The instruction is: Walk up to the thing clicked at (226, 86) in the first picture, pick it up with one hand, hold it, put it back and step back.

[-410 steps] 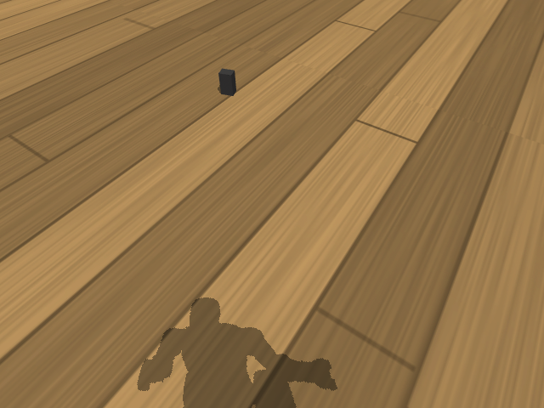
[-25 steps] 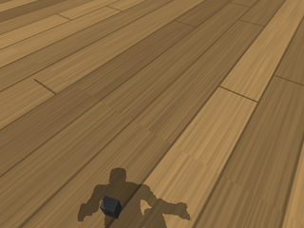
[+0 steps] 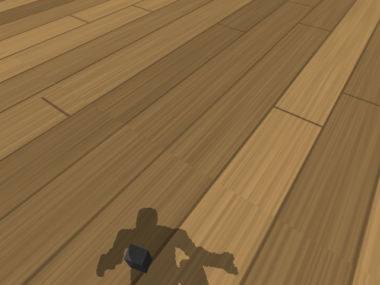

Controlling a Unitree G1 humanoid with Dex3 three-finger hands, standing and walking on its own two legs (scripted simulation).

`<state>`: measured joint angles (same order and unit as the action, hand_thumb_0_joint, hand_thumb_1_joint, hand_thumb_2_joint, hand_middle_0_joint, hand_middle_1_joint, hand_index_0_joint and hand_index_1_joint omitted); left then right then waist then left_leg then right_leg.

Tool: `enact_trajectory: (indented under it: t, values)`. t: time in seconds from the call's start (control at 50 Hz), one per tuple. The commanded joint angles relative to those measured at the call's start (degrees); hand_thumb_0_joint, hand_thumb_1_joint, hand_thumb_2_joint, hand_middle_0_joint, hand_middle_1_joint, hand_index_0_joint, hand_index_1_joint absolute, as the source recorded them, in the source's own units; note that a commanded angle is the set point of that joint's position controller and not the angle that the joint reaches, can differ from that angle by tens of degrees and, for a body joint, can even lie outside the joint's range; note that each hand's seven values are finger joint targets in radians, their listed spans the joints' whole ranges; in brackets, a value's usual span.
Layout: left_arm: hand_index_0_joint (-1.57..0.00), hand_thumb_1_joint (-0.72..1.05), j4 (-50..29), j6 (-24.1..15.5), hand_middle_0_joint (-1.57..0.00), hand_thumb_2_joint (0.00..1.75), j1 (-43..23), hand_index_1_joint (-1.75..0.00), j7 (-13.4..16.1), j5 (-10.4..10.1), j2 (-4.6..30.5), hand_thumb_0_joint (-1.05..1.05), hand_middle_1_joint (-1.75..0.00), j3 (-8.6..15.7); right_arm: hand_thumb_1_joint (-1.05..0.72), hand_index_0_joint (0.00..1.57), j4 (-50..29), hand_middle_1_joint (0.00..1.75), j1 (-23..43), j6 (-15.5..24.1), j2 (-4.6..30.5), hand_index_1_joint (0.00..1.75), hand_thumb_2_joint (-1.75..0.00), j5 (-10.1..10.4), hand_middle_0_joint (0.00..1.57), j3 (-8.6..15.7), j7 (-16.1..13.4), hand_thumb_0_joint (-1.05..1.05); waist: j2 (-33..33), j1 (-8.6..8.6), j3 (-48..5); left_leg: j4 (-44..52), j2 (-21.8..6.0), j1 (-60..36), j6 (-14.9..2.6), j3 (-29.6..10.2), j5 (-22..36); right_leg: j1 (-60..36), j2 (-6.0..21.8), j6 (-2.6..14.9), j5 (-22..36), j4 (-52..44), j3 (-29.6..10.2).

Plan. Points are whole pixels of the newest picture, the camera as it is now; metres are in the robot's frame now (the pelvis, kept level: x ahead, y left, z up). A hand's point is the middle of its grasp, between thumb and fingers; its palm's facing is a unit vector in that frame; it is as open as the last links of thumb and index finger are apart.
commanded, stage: stand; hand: left
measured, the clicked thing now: (138, 259) +0.36 +0.25 -0.71
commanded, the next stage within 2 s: go down in 0.44 s
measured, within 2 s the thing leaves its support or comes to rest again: neither
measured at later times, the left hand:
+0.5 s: hand out of the picture +0.08 +0.25 -0.15, palm faces -0.02 -0.94 -0.34, open 7.4 cm
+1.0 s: hand out of the picture +0.15 +0.29 -0.20, palm faces +0.10 -0.94 -0.33, open 15.7 cm
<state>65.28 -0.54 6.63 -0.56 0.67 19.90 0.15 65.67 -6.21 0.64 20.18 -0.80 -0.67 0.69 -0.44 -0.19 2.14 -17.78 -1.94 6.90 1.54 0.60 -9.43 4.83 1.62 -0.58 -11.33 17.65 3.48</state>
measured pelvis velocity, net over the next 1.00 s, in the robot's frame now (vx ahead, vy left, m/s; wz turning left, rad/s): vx -0.02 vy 0.01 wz -0.03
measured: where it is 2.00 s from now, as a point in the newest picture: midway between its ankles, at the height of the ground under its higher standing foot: outside the picture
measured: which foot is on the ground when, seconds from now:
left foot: down 0.00-1.00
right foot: down 0.00-1.00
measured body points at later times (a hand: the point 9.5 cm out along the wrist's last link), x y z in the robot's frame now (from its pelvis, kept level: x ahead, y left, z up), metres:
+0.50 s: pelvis +0.01 +0.00 +0.00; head +0.02 +0.00 +0.45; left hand +0.08 +0.30 -0.13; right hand +0.09 -0.30 -0.14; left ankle +0.00 +0.14 -0.75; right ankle -0.02 -0.12 -0.75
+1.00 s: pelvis -0.02 +0.01 -0.07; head +0.07 +0.01 +0.37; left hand +0.15 +0.34 -0.18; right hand +0.09 -0.26 -0.18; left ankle +0.00 +0.14 -0.75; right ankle -0.02 -0.12 -0.75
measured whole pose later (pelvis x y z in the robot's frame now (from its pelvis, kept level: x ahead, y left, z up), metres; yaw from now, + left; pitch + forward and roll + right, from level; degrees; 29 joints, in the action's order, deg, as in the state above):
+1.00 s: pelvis -0.02 +0.01 -0.07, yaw -2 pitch +14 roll -1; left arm 50.6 -1.9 3.4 -6.2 3.2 21.4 18.8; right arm 37.6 -14.6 2.4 14.5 0.8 2.4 0.3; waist 0.5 1.8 -4.0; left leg -56.2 -3.2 44.8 1.2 0.6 -25.5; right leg 42.9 1.6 -0.6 -26.7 55.5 1.9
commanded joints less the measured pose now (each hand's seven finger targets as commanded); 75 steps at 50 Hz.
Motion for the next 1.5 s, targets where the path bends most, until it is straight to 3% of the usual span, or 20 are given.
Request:
enact_trajectory:
  t: [0.0,0.52,0.54,0.56,0.58,0.6,0.62,0.7,0.74,0.86,0.94,1.0,1.02,1.06,1.1,1.14,1.22,1.32,1.36,1.48]
  values:
    - [-0.20,0.90,-3.37,-1.24,-0.20,0.90,-2.19,-0.30,1.04,-0.10,12.72,0.00,-0.30,2.32,-0.90,0.20,-3.54,0.30,2.52,0.99,12.20,0.30,-0.90,0.13,0.20,2.42,-1.13,0.00,0.07,0.21,-4.10,1.71,-6.15,-1.15,-2.13,-4.36,9.32,-0.42,7.25,1.17,8.80,-3.21,-5.54]
    - [-0.12,0.82,-3.70,-1.18,-0.12,0.82,-1.94,-0.22,1.13,-0.10,12.36,0.00,-0.22,2.25,-0.89,0.20,-3.84,0.29,2.61,1.03,12.26,0.29,-0.88,0.19,0.20,2.57,-1.26,0.00,0.08,0.07,-4.53,1.67,-6.26,-2.43,-2.06,-4.03,11.67,-0.93,7.17,1.15,11.22,-3.15,-5.05]
    - [-0.04,0.74,-23.80,-6.30,-0.04,0.74,-22.04,-0.14,1.94,-3.12,3.01,0.00,-0.14,2.82,-0.97,0.20,-19.58,0.30,0.27,3.55,2.68,0.30,-0.93,4.00,0.20,0.86,-2.44,0.00,-0.98,7.17,0.56,-2.12,2.21,3.77,-1.97,2.69,3.43,12.49,-0.77,0.81,8.84,1.23,-1.80]
    - [-0.01,0.66,-18.52,-5.38,0.00,0.66,-26.48,-0.06,2.20,-2.98,5.28,0.00,-0.06,3.48,-1.02,0.20,-16.52,0.30,-2.81,3.16,4.14,0.30,-0.93,4.26,0.20,0.96,-2.94,0.00,1.39,5.46,-0.76,-2.74,2.30,3.87,-2.23,2.40,1.80,9.85,-0.69,0.59,6.64,1.47,-1.23]
    - [-0.02,0.58,-11.16,-3.66,-0.02,0.58,-17.53,-0.03,2.31,-1.29,12.06,0.00,-0.04,7.55,-1.03,0.20,-16.79,0.30,-4.89,2.48,6.27,0.30,-0.94,4.21,0.20,2.39,-3.54,0.00,2.41,3.41,-1.05,-3.51,2.01,5.41,-2.22,2.43,1.14,9.72,-0.96,0.82,4.88,1.90,-0.70]
    - [-0.02,0.50,-6.33,-2.49,-0.01,0.50,-14.71,-0.03,1.60,-0.49,12.53,0.00,-0.04,8.73,-1.03,0.20,-17.72,0.30,-5.55,2.23,6.33,0.30,-0.94,3.77,0.20,3.07,-3.50,0.00,3.87,3.10,-2.98,-5.97,2.36,7.19,-2.35,2.13,1.74,10.43,-1.00,0.93,4.66,3.66,-0.72]
    - [-0.02,0.42,-7.74,-2.31,-0.02,0.42,-18.53,-0.03,1.00,0.63,15.42,0.00,-0.04,10.41,-1.02,0.20,-19.45,0.30,-5.91,2.25,6.04,0.30,-0.93,3.57,0.20,3.43,-3.61,0.00,4.49,2.42,-5.89,-8.14,2.12,8.41,-2.52,1.79,3.28,10.96,-1.04,0.95,6.18,6.04,-0.73]
    - [-0.04,0.10,-6.34,-1.19,-0.04,0.16,-5.92,-0.06,-0.96,3.93,14.84,0.00,-0.07,15.55,-0.98,0.20,-24.55,0.30,-8.99,2.43,5.20,0.30,-0.92,1.91,0.20,5.69,-2.69,0.00,-1.36,-1.38,-16.54,-15.20,3.05,12.13,-1.79,1.88,8.85,10.55,-0.71,1.60,10.89,14.36,-1.69]
    - [-0.06,-0.06,-5.44,-0.11,-0.05,0.12,-4.80,-0.06,-1.27,4.06,11.81,0.00,-0.07,15.35,-0.96,0.20,-26.41,0.30,-8.69,2.48,4.60,0.30,-0.91,1.93,0.20,5.74,-2.27,0.00,-0.93,-0.68,-13.85,-17.43,2.81,15.48,-1.57,1.62,8.61,13.99,-1.29,1.75,9.72,16.31,-1.37]
    - [-0.06,-0.36,-12.56,-1.81,-0.05,0.09,-2.93,-0.08,-3.73,3.40,15.33,0.00,-0.09,22.03,-0.92,0.20,-33.25,0.30,-6.91,3.24,4.03,0.30,-0.91,1.80,0.20,6.40,-0.72,0.00,-1.63,-0.96,-16.67,-29.22,1.55,27.95,-1.71,0.34,1.82,27.37,-1.58,2.03,1.32,28.82,-1.35]
    - [-0.07,-0.51,-22.07,-3.70,-0.06,0.06,-2.31,-0.09,-5.58,1.52,13.98,0.00,-0.09,22.40,-0.93,0.20,-36.76,0.30,-6.65,4.46,3.75,0.30,-0.90,1.90,0.20,6.66,-1.43,0.00,-1.88,0.73,-19.41,-33.80,0.92,31.55,-1.93,-0.39,-3.52,34.04,-1.56,1.70,-3.18,33.45,-1.64]
    - [-0.07,-0.57,-30.49,-3.68,-0.07,0.06,-1.34,-0.10,-6.75,0.36,13.88,0.00,-0.09,22.72,-0.93,0.20,-37.86,0.30,-6.56,5.28,3.72,0.30,-0.90,1.77,0.20,6.96,-2.03,0.00,-3.06,0.68,-22.41,-36.35,0.45,32.67,-1.92,-0.98,-4.46,37.43,-1.73,1.76,-4.61,36.24,-1.36]
    - [-0.07,-0.58,-28.93,-2.83,-0.07,0.06,2.84,-0.09,-6.78,0.37,15.55,0.00,-0.09,24.86,-0.93,0.20,-38.32,0.30,-6.45,5.52,4.33,0.30,-0.90,1.75,0.20,7.12,-2.28,0.00,-2.75,0.29,-22.58,-36.32,0.17,33.19,-1.84,-1.42,-4.58,37.62,-1.72,1.77,-5.07,37.09,-1.05]
    - [-0.07,-0.60,-35.78,-2.45,-0.07,0.06,2.24,-0.09,-7.50,0.03,13.97,0.00,-0.09,22.68,-0.92,0.20,-39.25,0.30,-5.88,6.14,3.93,0.30,-0.90,1.75,0.20,7.05,-2.53,0.00,-5.46,0.48,-23.67,-36.93,0.02,33.09,-1.54,-1.59,-6.12,40.33,-1.62,1.92,-6.54,38.28,-1.13]
    - [-0.08,-0.61,-35.77,-1.36,-0.08,0.04,4.82,-0.08,-7.42,-0.77,15.19,0.00,-0.08,25.34,-0.92,0.20,-39.03,0.30,-6.14,6.64,4.21,0.30,-0.90,1.73,0.20,6.95,-3.04,0.00,-3.15,1.07,-23.76,-38.33,-0.22,34.91,-1.73,-1.98,-6.66,40.14,-1.77,1.61,-6.67,38.97,-0.91]
    - [-0.08,-0.61,-40.16,-0.96,-0.09,0.03,4.97,-0.08,-7.82,-0.97,14.43,0.00,-0.08,24.25,-0.92,0.20,-39.67,0.30,-5.23,7.22,3.63,0.30,-0.90,1.58,0.20,6.63,-3.25,0.00,-4.70,0.92,-24.36,-39.94,-0.10,36.21,-1.78,-1.79,-7.03,42.06,-1.52,1.71,-6.91,40.42,-1.12]
    - [-0.08,-0.61,-40.41,-0.59,-0.08,0.04,7.31,-0.08,-8.38,-1.73,15.81,0.00,-0.07,26.57,-0.93,0.20,-39.99,0.30,-4.83,8.26,3.06,0.30,-0.90,1.33,0.20,6.00,-3.89,0.00,-3.36,1.08,-23.31,-43.13,0.25,40.32,-2.22,-1.30,-8.57,44.54,-1.35,1.52,-8.08,42.04,-1.41]
    - [-0.08,-0.61,-39.43,-4.20,-0.09,0.06,-0.37,-0.11,-10.20,-2.95,18.45,0.00,-0.11,29.05,-0.94,0.20,-39.72,0.30,-3.69,9.93,3.30,0.30,-0.91,0.84,0.20,5.54,-4.46,0.00,-3.79,2.02,-21.79,-48.61,0.36,47.27,-2.59,-1.43,-12.44,52.21,-1.12,1.55,-11.26,47.28,-1.92]
    - [-0.09,-0.61,-37.76,-7.10,-0.09,0.07,-2.39,-0.12,-11.51,-3.85,19.65,0.00,-0.12,30.60,-0.93,0.20,-39.60,0.30,-2.93,10.45,3.49,0.30,-0.90,0.63,0.20,5.44,-4.65,0.00,-3.71,1.26,-22.99,-51.46,0.62,50.72,-2.74,-1.41,-14.97,55.21,-0.91,1.56,-13.76,49.68,-2.32]
    - [-0.08,-0.61,-28.32,-15.75,-0.08,0.00,-5.15,-0.02,-17.95,-7.64,24.34,0.00,-0.02,37.00,-0.91,0.20,-37.75,0.30,-2.64,11.76,5.83,0.30,-0.90,0.38,0.20,4.94,-4.15,0.00,-5.11,-1.26,-31.75,-60.45,0.43,56.15,-2.37,-3.35,-9.07,64.15,-1.30,2.28,-11.39,61.44,-1.58]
